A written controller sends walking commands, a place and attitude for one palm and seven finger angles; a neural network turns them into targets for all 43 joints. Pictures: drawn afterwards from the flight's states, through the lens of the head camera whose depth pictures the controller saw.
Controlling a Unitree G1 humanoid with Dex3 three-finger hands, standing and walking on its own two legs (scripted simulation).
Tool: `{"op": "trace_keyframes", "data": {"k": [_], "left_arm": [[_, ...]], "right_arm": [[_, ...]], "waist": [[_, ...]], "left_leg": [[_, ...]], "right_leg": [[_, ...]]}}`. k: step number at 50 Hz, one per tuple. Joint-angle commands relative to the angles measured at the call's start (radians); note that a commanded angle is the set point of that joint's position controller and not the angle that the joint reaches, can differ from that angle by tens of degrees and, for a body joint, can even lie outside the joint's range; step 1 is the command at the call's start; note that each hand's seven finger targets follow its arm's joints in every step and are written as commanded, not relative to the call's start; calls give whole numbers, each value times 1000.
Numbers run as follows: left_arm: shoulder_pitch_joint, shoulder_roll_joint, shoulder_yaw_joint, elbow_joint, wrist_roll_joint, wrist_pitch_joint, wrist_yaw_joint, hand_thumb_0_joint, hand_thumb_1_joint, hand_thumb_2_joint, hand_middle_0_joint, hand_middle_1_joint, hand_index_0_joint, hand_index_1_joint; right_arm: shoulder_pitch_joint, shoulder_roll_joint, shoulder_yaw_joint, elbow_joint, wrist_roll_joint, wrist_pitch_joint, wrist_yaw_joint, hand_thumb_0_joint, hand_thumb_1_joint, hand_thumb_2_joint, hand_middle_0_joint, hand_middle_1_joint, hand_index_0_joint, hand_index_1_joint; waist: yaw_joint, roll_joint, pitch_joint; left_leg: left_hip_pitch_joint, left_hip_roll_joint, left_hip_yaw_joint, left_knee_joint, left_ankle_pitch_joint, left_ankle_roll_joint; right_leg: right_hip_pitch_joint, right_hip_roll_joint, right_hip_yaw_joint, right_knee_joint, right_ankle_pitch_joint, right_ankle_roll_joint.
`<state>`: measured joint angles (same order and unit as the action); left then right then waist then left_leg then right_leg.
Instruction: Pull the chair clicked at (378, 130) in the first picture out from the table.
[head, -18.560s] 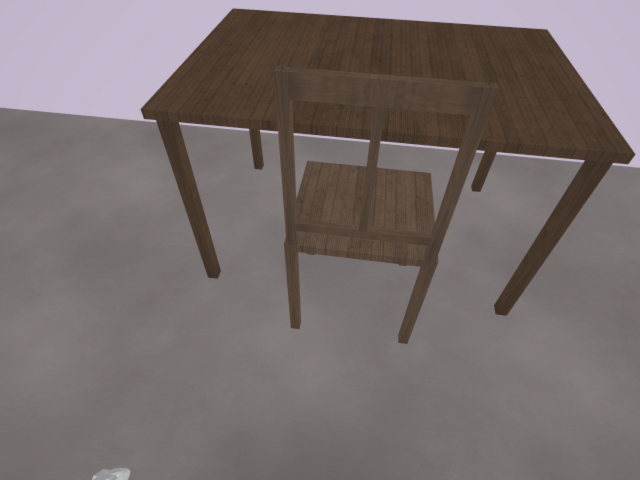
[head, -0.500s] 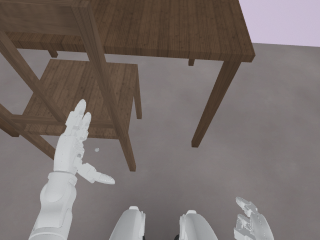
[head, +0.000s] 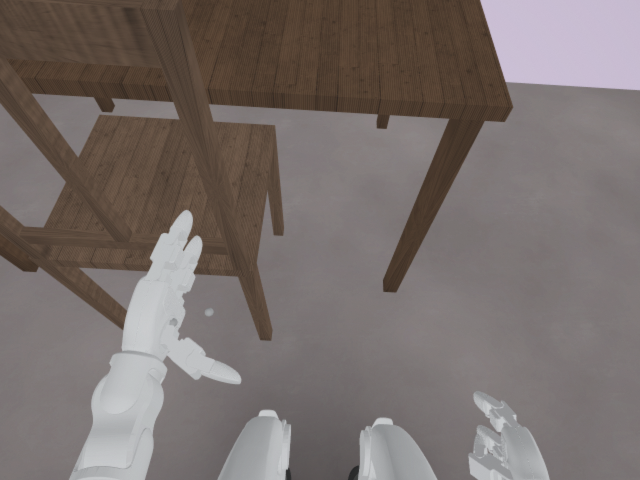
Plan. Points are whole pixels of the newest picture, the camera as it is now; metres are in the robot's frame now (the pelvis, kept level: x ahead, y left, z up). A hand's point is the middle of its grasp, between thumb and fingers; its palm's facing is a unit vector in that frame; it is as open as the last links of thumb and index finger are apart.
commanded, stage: aim the fingers beside a spindle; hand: left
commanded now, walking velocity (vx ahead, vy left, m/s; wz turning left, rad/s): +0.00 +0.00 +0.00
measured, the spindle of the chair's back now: (72, 170) +0.48 +0.35 +0.05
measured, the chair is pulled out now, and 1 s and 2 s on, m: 0.00 0.00 0.00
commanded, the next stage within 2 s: push the fingers through the gap in 0.92 s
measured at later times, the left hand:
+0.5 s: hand (211, 298) +0.32 +0.15 +0.02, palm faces -0.05 -1.00 -0.02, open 16.9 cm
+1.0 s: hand (203, 302) +0.31 +0.15 +0.04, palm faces -0.04 -1.00 -0.05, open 16.9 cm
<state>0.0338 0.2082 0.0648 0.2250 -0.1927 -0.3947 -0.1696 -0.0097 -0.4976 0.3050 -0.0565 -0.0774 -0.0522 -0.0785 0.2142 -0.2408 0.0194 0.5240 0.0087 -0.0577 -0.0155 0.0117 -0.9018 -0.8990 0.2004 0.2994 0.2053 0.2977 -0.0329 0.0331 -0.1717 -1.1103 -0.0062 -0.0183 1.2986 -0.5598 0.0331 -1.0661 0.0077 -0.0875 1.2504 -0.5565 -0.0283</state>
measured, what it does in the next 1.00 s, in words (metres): stands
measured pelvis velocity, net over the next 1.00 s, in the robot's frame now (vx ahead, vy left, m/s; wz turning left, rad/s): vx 0.00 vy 0.00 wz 0.00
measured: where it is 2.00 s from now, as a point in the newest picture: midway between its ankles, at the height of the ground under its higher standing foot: outside the picture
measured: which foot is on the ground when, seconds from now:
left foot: down 0.00-1.00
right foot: down 0.00-1.00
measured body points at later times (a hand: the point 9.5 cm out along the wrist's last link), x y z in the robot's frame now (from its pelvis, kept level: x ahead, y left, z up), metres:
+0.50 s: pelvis +0.00 +0.00 +0.00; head +0.10 +0.01 +0.43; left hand +0.32 +0.20 +0.02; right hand +0.17 -0.24 -0.10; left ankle +0.03 +0.10 -0.62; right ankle +0.02 -0.11 -0.62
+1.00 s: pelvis +0.00 +0.00 +0.00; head +0.10 +0.01 +0.44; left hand +0.31 +0.20 +0.05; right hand +0.17 -0.24 -0.10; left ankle +0.03 +0.10 -0.62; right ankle +0.02 -0.11 -0.62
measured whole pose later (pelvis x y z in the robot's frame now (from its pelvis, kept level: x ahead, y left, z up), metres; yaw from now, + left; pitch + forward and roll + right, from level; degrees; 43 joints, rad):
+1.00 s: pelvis +0.00 +0.00 +0.00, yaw +0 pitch +21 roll -2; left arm 0.05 0.21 0.08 0.17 -0.17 -0.43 -0.11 -0.01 -0.50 0.30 -0.06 -0.08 -0.06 -0.08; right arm 0.20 -0.23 0.01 0.52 0.00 -0.05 -0.01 0.01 -0.90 -0.90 0.20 0.30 0.20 0.30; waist -0.04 0.03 -0.17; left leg -1.10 0.00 -0.01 1.30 -0.56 0.03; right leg -1.06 0.01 -0.08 1.25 -0.56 -0.03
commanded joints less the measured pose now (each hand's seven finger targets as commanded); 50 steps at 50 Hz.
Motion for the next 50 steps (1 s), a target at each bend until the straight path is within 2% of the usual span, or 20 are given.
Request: {"op": "trace_keyframes", "data": {"k": [1, 2, 6, 7, 11, 13, 16, 17, 20, 23, 27, 29, 32, 35, 37, 41, 43, 45, 47, 50], "left_arm": [[-192, 125, 80, -208, 0, -97, 52, 0, -500, 300, -60, -80, -60, -80], [-188, 158, 123, -145, 10, -91, 67, 0, -500, 300, -60, -80, -60, -80], [-167, 115, 116, -23, 19, -65, 58, 0, -500, 300, -60, -80, -60, -80], [-165, 140, 138, -22, 14, -64, 49, 0, -500, 300, -60, -80, -60, -80], [-216, 105, 53, -238, -12, -95, -2, 0, -500, 300, -60, -80, -60, -80], [-200, 109, 41, -309, -23, -105, -10, 0, -500, 300, -60, -80, -60, -80], [-223, 87, 14, -267, -14, -96, 12, 0, -500, 300, -60, -80, -60, -80], [-223, 116, 49, -213, -4, -88, 27, 0, -500, 300, -60, -80, -60, -80], [-230, 95, 66, -47, 22, -59, 54, 0, -500, 300, -60, -80, -60, -80], [-201, 110, 99, -36, 23, -52, 54, 0, -500, 300, -60, -80, -60, -80], [-248, 169, 123, -217, 7, -90, 44, 0, -500, 300, -60, -80, -60, -80], [-238, 138, 81, -312, -2, -109, 41, 0, -500, 300, -60, -80, -60, -80], [-161, 105, 47, -301, -8, -97, 40, 0, -500, 300, -60, -80, -60, -80], [-154, 52, 11, -100, 6, -48, 32, 0, -500, 300, -60, -80, -60, -80], [-159, 46, 12, -14, 16, -30, 27, 0, -500, 300, -60, -80, -60, -80], [-195, 86, 53, -145, 7, -58, 27, 0, -500, 300, -60, -80, -60, -80], [-232, 163, 110, -291, 3, -100, 43, 0, -500, 300, -60, -80, -60, -80], [-205, 163, 105, -368, 0, -130, 63, 0, -500, 300, -60, -80, -60, -80], [-163, 168, 107, -372, 4, -136, 78, 0, -500, 300, -60, -80, -60, -80], [-107, 78, 42, -185, 15, -92, 65, 0, -500, 300, -60, -80, -60, -80]], "right_arm": [[3, -136, -56, -107, -5, -47, -15, 0, -900, -900, 200, 300, 200, 300], [3, -141, -56, -98, -6, -42, -16, 0, -900, -900, 200, 300, 200, 300], [-14, -136, -54, -116, -3, -26, -5, 0, -900, -900, 200, 300, 200, 300], [-11, -140, -56, -125, -2, -22, -5, 0, -900, -900, 200, 300, 200, 300], [-11, -136, -57, -152, 2, -34, -6, 0, -900, -900, 200, 300, 200, 300], [-4, -138, -60, -148, 3, -44, -11, 0, -900, -900, 200, 300, 200, 300], [0, -139, -56, -121, 0, -50, -17, 0, -900, -900, 200, 300, 200, 300], [5, -145, -56, -107, 0, -50, -19, 0, -900, -900, 200, 300, 200, 300], [-1, -147, -54, -94, -2, -38, -15, 0, -900, -900, 200, 300, 200, 300], [-9, -144, -55, -122, -4, -27, -8, 0, -900, -900, 200, 300, 200, 300], [-10, -140, -58, -148, -5, -28, -9, 0, -900, -900, 200, 300, 200, 300], [-8, -131, -57, -148, -5, -34, -8, 0, -900, -900, 200, 300, 200, 300], [5, -134, -58, -134, -3, -41, -8, 0, -900, -900, 200, 300, 200, 300], [10, -142, -54, -102, 1, -31, -7, 0, -900, -900, 200, 300, 200, 300], [9, -149, -54, -106, 3, -26, -8, 0, -900, -900, 200, 300, 200, 300], [-7, -142, -61, -141, 0, -27, -7, 0, -900, -900, 200, 300, 200, 300], [-6, -138, -63, -148, -6, -33, -11, 0, -900, -900, 200, 300, 200, 300], [-6, -125, -59, -148, -9, -39, -10, 0, -900, -900, 200, 300, 200, 300], [-1, -126, -58, -137, -11, -42, -9, 0, -900, -900, 200, 300, 200, 300], [-4, -127, -54, -114, -5, -32, -1, 0, -900, -900, 200, 300, 200, 300]], "waist": [[-26, -18, -303], [-21, -37, -264], [-3, -34, -258], [7, -24, -281], [4, 77, -430], [-4, 66, -466], [-38, 30, -353], [-40, 9, -308], [-39, -45, -219], [1, -13, -298], [18, 50, -445], [10, 88, -486], [-13, 62, -438], [-53, -50, -252], [-49, -87, -194], [-1, 0, -348], [23, 64, -455], [26, 93, -486], [15, 89, -465], [-28, 2, -293]], "left_leg": [[250, 6, -57, -178, 272, -9], [201, 3, -54, -172, 236, -7], [146, -11, -30, -168, 177, -9], [145, -11, -30, -169, 182, -8], [302, -2, -35, -179, 311, -10], [356, 6, -48, -180, 365, -11], [308, 8, -62, -183, 300, -8], [269, 10, -66, -180, 270, -8], [173, 0, -61, -176, 159, -10], [182, -10, -42, -171, 194, -10], [281, -2, -42, -172, 307, -12], [369, 4, -47, -181, 384, -17], [371, 13, -59, -183, 424, -16], [211, 7, -55, -174, 255, -8], [154, 0, -52, -172, 193, -5], [234, -6, -39, -172, 252, -9], [305, -3, -40, -170, 334, -12], [365, -1, -41, -177, 404, -16], [371, 5, -54, -181, 436, -20], [251, 4, -47, -181, 293, -12]], "right_leg": [[159, 16, 45, -169, 228, -1], [148, 19, 48, -170, 197, -3], [165, 13, 61, -171, 156, -3], [180, 14, 66, -170, 158, -6], [221, 12, 63, -163, 280, -10], [219, 15, 58, -162, 311, -7], [159, 15, 44, -173, 246, -1], [134, 19, 42, -169, 217, -4], [92, 15, 37, -165, 133, -1], [140, 12, 50, -156, 165, -7], [209, 14, 62, -142, 263, -11], [214, 13, 58, -148, 316, -9], [194, 16, 44, -153, 337, -6], [145, 18, 40, -175, 236, 4], [126, 16, 41, -181, 180, 1], [173, 9, 52, -160, 227, -6], [215, 9, 63, -145, 288, -11], [233, 9, 62, -145, 336, -11], [219, 15, 54, -141, 347, -12], [172, 17, 45, -171, 261, -1]]}}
